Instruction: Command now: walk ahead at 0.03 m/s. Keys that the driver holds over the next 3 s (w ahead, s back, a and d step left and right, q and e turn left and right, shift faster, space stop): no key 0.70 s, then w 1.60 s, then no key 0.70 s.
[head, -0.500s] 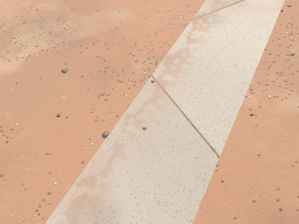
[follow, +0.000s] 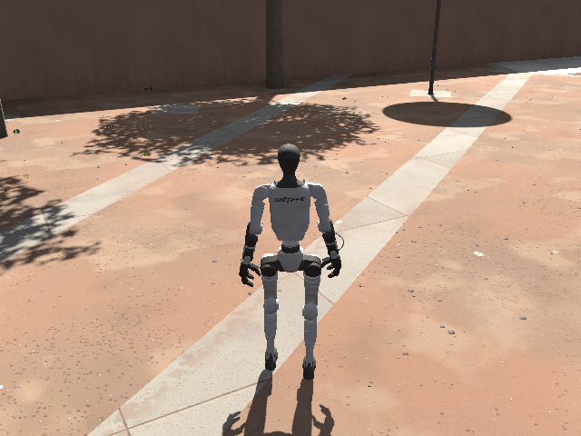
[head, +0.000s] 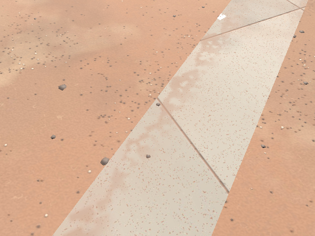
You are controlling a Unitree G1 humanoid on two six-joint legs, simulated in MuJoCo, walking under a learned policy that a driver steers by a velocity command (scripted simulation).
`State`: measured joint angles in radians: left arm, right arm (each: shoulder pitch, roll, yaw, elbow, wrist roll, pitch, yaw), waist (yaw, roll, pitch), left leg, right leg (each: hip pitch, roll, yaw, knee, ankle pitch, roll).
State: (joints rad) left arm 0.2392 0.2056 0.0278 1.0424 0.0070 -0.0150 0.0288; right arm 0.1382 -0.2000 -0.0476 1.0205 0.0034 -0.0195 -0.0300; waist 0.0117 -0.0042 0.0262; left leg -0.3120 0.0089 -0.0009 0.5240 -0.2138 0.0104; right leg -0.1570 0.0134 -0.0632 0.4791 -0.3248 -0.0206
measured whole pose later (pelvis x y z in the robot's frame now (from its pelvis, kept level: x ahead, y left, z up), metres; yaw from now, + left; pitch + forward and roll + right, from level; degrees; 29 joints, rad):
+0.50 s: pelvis -0.01 +0.00 +0.00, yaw +0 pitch -1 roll +0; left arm 0.30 0.16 0.02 1.12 0.01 -0.01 0.04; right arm 0.14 -0.19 -0.05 1.10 0.00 0.01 -0.04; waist 0.00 0.00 0.04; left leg -0.28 -0.01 0.00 0.50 -0.20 0.02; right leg -0.14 0.00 -0.06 0.49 -0.33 -0.01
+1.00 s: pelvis +0.05 +0.04 +0.00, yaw +0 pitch +0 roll +0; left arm 0.44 0.22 0.06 1.10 -0.03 -0.06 0.02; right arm 0.17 -0.22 -0.07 1.09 0.04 -0.08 0.00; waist 0.03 -0.04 0.00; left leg -0.33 0.02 0.08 0.61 -0.32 0.07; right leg -0.07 -0.05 -0.03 0.47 -0.41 0.01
